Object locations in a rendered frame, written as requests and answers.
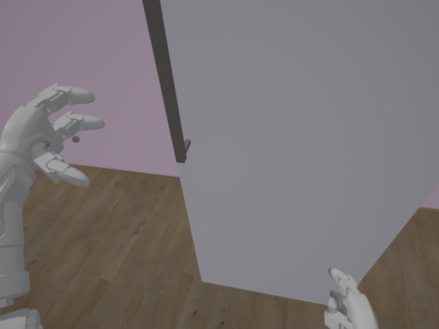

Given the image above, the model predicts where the robot right hand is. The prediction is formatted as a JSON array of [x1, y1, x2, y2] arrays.
[[324, 267, 379, 329]]

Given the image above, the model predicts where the handle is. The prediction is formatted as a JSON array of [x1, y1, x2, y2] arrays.
[[142, 0, 191, 163]]

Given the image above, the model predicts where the fridge door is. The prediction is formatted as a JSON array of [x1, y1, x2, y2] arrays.
[[160, 0, 439, 305]]

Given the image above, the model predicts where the robot left forearm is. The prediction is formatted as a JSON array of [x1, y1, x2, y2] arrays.
[[0, 152, 36, 308]]

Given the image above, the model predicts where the robot left hand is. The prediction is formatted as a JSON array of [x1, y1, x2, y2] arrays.
[[0, 83, 105, 187]]

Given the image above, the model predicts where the left robot upper arm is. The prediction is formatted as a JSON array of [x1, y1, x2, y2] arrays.
[[0, 308, 44, 329]]

